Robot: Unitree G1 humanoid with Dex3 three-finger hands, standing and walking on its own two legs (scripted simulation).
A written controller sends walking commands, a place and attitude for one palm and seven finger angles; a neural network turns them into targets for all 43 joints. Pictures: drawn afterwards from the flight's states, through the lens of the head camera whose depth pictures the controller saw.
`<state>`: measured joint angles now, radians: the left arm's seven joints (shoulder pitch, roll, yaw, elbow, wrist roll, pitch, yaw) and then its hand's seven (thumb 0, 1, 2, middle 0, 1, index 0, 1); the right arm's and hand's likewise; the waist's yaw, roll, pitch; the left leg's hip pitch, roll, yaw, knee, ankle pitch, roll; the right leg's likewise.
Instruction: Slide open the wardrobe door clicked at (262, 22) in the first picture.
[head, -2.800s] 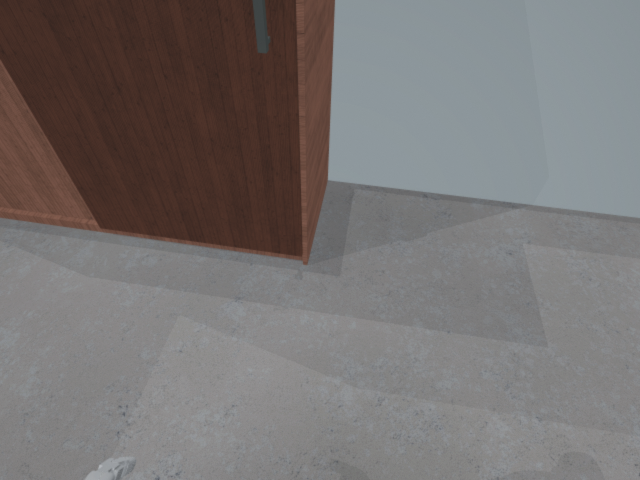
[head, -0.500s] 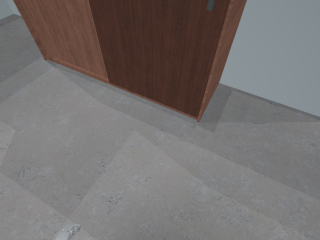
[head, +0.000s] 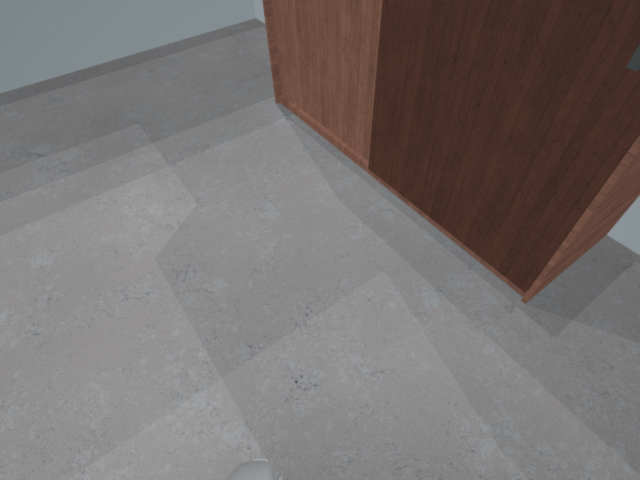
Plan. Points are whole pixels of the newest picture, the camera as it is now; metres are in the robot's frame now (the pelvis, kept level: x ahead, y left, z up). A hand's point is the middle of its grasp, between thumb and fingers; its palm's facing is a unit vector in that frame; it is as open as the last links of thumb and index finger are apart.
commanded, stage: walk to a spot facing it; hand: right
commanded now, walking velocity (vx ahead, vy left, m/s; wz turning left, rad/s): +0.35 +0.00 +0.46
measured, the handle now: out of the picture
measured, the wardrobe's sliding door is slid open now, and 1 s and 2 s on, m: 0.00 0.00 0.00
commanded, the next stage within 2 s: turn to face it in 1.00 s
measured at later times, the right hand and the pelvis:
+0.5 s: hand (461, 459) +0.21 -0.19 -0.21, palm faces -0.10 +0.98 -0.18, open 7.3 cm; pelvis +0.18 +0.01 -0.03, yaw +10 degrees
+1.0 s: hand (397, 288) +0.50 -0.09 -0.18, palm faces -0.37 +0.92 -0.15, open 7.3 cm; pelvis +0.37 +0.04 -0.01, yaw +23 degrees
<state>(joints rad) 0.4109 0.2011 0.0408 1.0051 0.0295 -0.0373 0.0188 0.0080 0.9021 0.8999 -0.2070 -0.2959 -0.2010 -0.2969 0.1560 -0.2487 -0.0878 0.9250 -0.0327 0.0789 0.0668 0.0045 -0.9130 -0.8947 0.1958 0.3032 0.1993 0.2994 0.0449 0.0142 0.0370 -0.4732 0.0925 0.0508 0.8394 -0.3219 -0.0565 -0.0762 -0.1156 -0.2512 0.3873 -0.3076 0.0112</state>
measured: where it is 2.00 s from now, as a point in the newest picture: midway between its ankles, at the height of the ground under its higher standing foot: (294, 364)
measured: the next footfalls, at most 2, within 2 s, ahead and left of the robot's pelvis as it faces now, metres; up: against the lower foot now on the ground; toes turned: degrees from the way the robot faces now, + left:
left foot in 0.12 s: +0.10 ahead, +0.17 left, +0.00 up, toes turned +10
right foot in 0.46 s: +0.31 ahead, -0.06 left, +0.00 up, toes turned +0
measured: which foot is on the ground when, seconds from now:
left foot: up 0.00-0.10, down 0.12-0.48, up 0.50-1.00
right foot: down 0.00-0.10, up 0.12-0.44, down 0.46-1.00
